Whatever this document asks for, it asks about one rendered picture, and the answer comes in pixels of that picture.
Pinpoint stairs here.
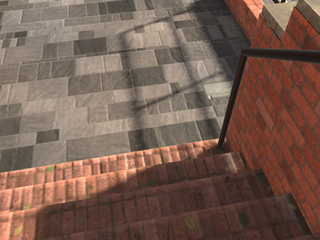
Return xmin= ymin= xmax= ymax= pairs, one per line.
xmin=0 ymin=138 xmax=312 ymax=240

